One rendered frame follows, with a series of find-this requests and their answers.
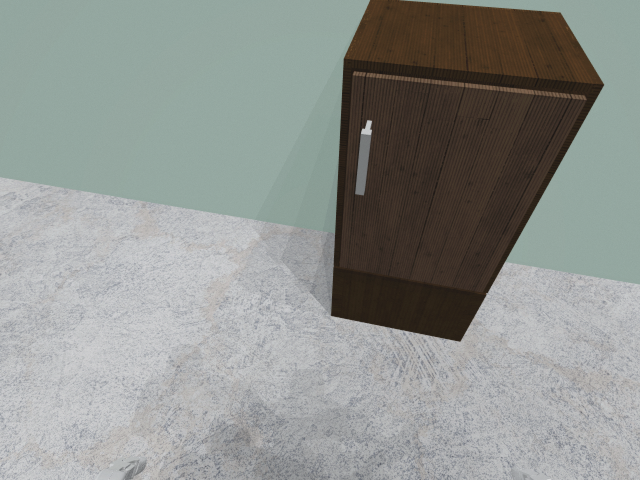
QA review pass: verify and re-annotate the left robot hand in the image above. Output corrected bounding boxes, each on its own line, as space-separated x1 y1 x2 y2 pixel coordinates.
94 456 147 480

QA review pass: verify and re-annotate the cupboard door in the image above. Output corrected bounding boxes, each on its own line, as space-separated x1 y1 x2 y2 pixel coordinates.
340 71 587 293

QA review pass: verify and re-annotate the handle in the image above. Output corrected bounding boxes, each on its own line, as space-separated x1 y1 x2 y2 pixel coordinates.
355 120 372 195

